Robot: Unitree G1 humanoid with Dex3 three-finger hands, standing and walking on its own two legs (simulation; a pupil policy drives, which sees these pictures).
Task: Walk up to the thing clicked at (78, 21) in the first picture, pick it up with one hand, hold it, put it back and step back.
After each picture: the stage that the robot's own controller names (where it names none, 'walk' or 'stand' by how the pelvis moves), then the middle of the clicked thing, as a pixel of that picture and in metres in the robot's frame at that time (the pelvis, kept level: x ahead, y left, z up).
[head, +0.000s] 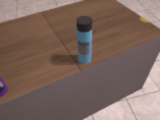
stand; (84, 42) +0.64 +0.03 -0.02
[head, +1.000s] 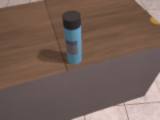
rise first; (73, 40) +0.57 +0.09 +0.02
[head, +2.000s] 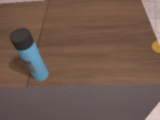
rise first; (32, 57) +0.46 +0.27 +0.01
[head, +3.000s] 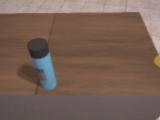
stand; (44, 66) +0.47 +0.20 -0.01
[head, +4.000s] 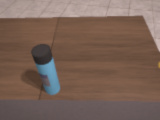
stand; (47, 72) +0.45 +0.19 -0.02
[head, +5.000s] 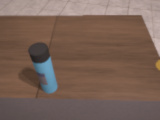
stand; (44, 70) +0.46 +0.20 -0.02
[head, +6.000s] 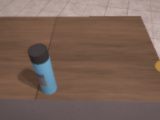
stand; (44, 71) +0.45 +0.20 -0.02
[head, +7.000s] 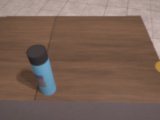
stand; (43, 72) +0.44 +0.20 -0.02
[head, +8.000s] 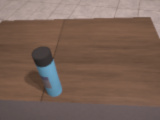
rise first; (48, 74) +0.44 +0.21 -0.02
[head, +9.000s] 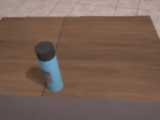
go down; (50, 69) +0.46 +0.20 -0.02
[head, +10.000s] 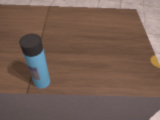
go down; (37, 64) +0.46 +0.19 +0.00
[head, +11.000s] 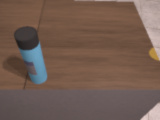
go down; (33, 58) +0.47 +0.19 +0.02
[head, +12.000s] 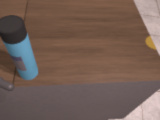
close in; (21, 52) +0.45 +0.20 +0.04
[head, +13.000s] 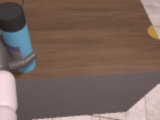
close; (19, 43) +0.47 +0.19 +0.07
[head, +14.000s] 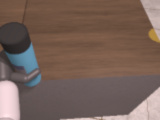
lift; (24, 60) +0.41 +0.18 +0.06
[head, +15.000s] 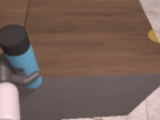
lift; (24, 62) +0.41 +0.19 +0.06
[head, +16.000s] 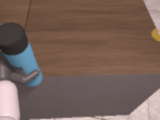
lift; (23, 60) +0.41 +0.19 +0.07
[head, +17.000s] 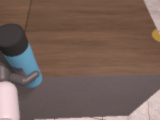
lift; (23, 61) +0.40 +0.19 +0.07
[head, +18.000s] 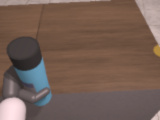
lift; (34, 77) +0.34 +0.16 +0.11
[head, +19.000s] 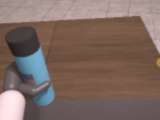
hold; (34, 71) +0.33 +0.17 +0.16
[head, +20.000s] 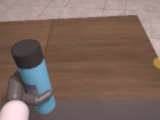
hold; (37, 81) +0.32 +0.16 +0.12
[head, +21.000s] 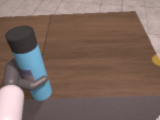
crouch; (32, 67) +0.36 +0.18 +0.12
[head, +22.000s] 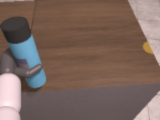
lower; (27, 57) +0.43 +0.18 +0.08
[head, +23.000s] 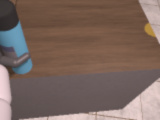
lower; (13, 43) +0.46 +0.20 +0.08
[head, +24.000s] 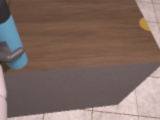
lower; (6, 38) +0.48 +0.20 +0.08
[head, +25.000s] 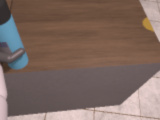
lower; (7, 38) +0.47 +0.20 +0.08
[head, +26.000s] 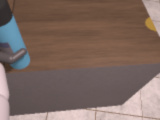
rest; (8, 38) +0.47 +0.20 +0.08
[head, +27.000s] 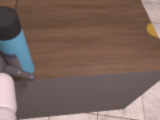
withdraw; (15, 49) +0.44 +0.19 +0.07
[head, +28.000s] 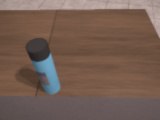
sink last; (45, 69) +0.42 +0.18 +0.03
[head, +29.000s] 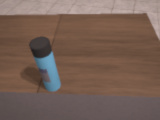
stand; (47, 67) +0.45 +0.20 +0.03
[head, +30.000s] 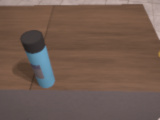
stand; (40, 62) +0.44 +0.20 +0.04
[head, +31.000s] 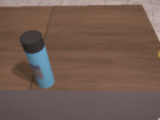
stand; (39, 62) +0.44 +0.20 +0.04
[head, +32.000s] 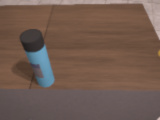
stand; (39, 61) +0.45 +0.20 +0.05
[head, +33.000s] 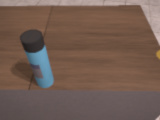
stand; (39, 62) +0.45 +0.20 +0.04
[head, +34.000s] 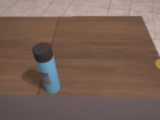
stand; (48, 70) +0.46 +0.19 -0.02
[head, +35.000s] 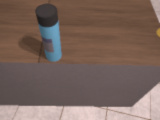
walk; (50, 36) +0.54 +0.14 +0.00
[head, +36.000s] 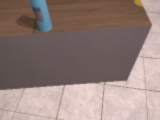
walk; (39, 7) +0.74 +0.24 +0.02
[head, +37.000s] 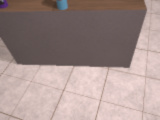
stand; out of the picture +1.05 +0.22 +0.01
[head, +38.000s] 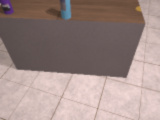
stand; (64, 0) +1.06 +0.18 -0.02
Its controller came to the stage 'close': yes
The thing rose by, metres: 0.18
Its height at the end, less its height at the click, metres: +0.00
